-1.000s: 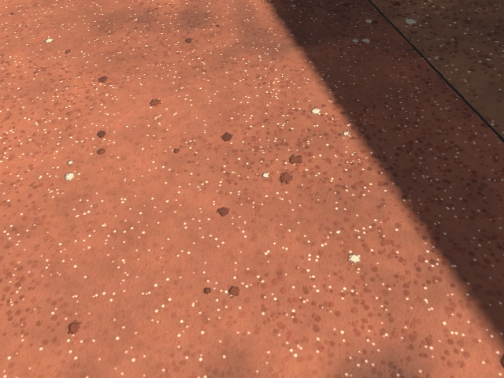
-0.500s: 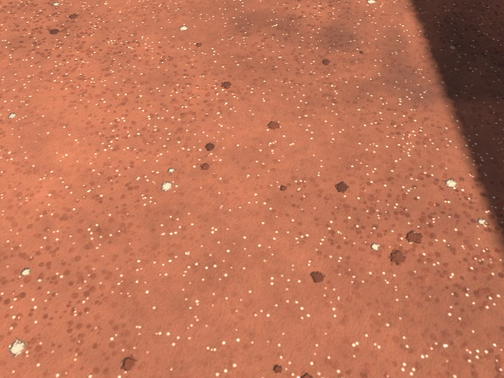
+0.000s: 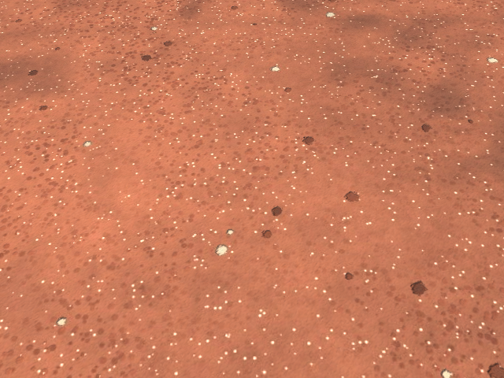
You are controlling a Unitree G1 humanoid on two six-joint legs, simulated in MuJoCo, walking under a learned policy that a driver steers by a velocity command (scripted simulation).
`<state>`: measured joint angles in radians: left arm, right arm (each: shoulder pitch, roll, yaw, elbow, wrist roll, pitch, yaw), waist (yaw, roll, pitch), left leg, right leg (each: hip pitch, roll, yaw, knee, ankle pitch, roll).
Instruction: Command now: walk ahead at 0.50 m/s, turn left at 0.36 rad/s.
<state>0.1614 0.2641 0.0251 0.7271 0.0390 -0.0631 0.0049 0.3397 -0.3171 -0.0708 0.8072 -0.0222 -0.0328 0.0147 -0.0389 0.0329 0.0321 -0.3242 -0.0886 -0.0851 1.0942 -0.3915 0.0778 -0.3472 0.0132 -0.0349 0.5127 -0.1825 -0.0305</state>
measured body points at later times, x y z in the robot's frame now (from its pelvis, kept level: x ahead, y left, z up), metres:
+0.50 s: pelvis +0.25 +0.05 +0.00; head +0.27 +0.07 +0.45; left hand +0.25 +0.31 -0.14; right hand +0.40 -0.20 -0.10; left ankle +0.29 +0.12 -0.73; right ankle +0.16 -0.09 -0.65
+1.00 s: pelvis +0.51 +0.01 -0.01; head +0.55 +0.00 +0.43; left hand +0.71 +0.23 -0.13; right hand +0.48 -0.25 -0.15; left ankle +0.36 +0.14 -0.63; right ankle +0.57 -0.05 -0.73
